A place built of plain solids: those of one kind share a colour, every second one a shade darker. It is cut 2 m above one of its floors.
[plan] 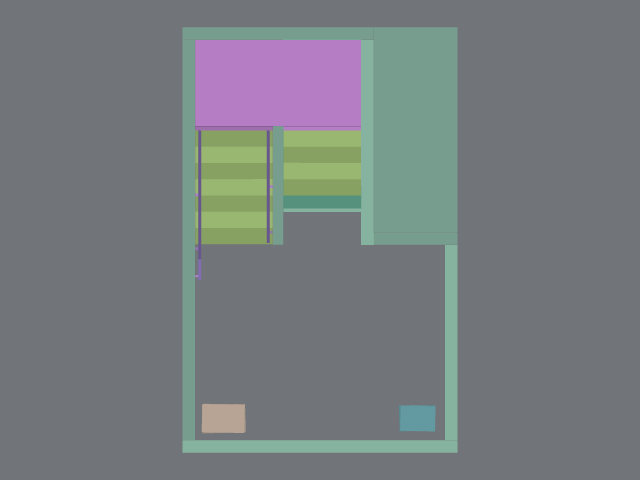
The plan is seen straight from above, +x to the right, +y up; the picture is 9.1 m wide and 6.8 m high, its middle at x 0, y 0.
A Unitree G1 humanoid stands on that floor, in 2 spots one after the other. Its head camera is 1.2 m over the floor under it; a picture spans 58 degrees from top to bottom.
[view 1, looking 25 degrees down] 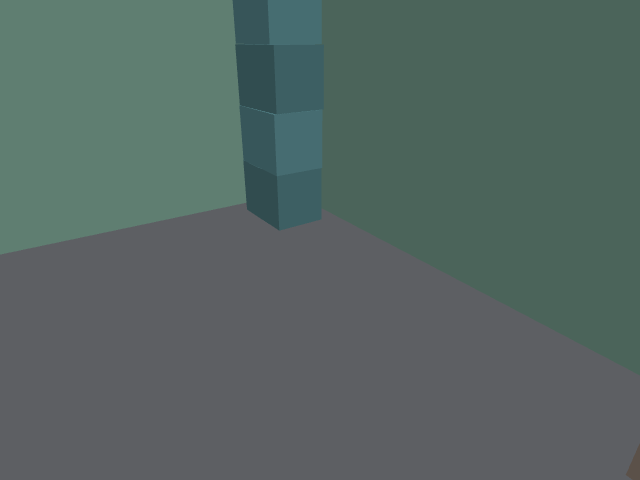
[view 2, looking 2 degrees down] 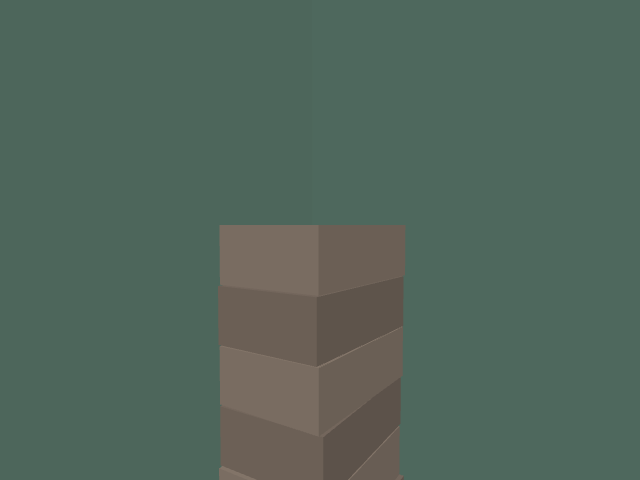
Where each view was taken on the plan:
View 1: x -1.28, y -1.06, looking -34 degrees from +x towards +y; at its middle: ground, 2.84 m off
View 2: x -0.06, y -1.68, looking -147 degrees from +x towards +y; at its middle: crate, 1.21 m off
